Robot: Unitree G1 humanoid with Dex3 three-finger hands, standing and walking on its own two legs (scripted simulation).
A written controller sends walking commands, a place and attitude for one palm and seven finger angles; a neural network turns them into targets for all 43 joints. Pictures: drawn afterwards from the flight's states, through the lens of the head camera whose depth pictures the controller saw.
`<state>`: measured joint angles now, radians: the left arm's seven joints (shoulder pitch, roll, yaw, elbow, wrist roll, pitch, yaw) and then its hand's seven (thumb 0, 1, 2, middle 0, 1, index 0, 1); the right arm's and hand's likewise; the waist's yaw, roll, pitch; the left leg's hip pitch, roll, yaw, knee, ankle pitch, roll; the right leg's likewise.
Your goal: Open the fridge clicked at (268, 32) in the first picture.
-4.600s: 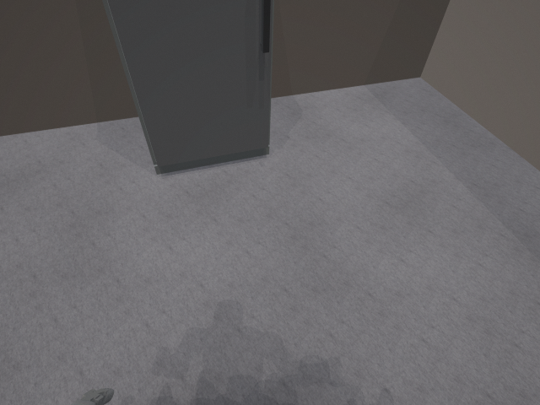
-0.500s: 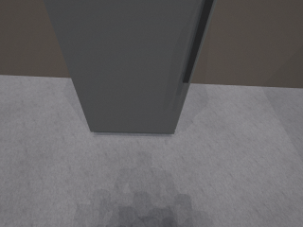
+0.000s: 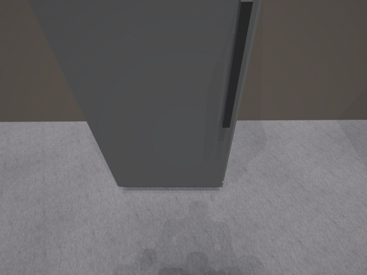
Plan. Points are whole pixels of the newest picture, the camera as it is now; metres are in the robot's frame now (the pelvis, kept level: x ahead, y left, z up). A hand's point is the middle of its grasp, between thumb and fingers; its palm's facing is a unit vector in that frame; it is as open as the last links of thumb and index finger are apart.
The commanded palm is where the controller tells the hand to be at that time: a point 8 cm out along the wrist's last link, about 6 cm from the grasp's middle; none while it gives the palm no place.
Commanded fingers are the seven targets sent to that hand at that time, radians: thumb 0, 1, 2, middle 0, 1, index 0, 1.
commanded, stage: take the last steps up to it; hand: right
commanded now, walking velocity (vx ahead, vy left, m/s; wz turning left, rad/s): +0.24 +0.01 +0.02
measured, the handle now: (232, 72) +0.67 -0.12 +0.10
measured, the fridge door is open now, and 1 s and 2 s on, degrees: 0 0 0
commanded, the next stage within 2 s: come to a stop and stand still in 0.30 s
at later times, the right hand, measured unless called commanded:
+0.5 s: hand (245, 256) +0.21 -0.14 -0.16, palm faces +0.07 +0.97 -0.23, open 7.1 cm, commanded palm none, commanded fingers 0.00 -0.90 -0.90 0.20 0.30 0.20 0.30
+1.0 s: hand out of the picture +0.17 -0.20 -0.18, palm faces +0.07 +0.98 -0.21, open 7.4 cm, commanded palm none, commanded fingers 0.00 -0.90 -0.90 0.20 0.30 0.20 0.30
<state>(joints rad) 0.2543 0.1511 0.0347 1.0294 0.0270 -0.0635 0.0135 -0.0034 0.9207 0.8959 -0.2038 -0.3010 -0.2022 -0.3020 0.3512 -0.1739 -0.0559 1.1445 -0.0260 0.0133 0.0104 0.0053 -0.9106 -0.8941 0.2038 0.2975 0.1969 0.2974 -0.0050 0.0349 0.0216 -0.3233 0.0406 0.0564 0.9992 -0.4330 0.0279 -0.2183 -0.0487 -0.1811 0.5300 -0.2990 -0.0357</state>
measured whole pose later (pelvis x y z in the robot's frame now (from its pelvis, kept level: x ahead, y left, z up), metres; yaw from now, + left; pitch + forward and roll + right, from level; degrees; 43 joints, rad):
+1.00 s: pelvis +0.14 +0.00 +0.01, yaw +0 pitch +0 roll +2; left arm 0.12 0.12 0.03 0.98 0.01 0.00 0.04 -0.01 0.91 0.90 -0.21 -0.30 -0.20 -0.30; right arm 0.23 -0.23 -0.07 1.03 -0.02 0.07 -0.03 0.00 -0.91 -0.89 0.20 0.30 0.20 0.30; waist -0.02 0.04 0.07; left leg -0.38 0.02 -0.02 1.05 -0.44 -0.06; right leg -0.29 -0.04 -0.13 0.44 -0.15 -0.06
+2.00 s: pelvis +0.12 -0.03 -0.01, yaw +1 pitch -1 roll +0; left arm 0.22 0.19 -0.01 1.02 0.02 -0.02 0.02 0.00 0.93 0.90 -0.20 -0.30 -0.20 -0.30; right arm 0.24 -0.22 -0.01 1.04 -0.02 0.01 -0.04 0.00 -0.91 -0.89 0.20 0.30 0.20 0.30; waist -0.01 0.00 0.02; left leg -0.17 0.12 0.02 0.54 -0.35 -0.06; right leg -0.19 0.02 -0.11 0.56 -0.36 -0.06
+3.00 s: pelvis +0.10 +0.03 +0.00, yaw +0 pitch -1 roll +0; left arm 0.22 0.17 -0.01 1.11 0.01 -0.01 0.02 0.00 0.91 0.90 -0.20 -0.30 -0.20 -0.30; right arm 0.26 -0.19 0.00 1.09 -0.02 -0.01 -0.03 0.00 -0.91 -0.89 0.20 0.30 0.20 0.30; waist -0.02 0.02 0.03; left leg -0.16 0.05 0.06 0.48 -0.30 -0.02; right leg -0.19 -0.05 -0.07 0.47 -0.27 0.02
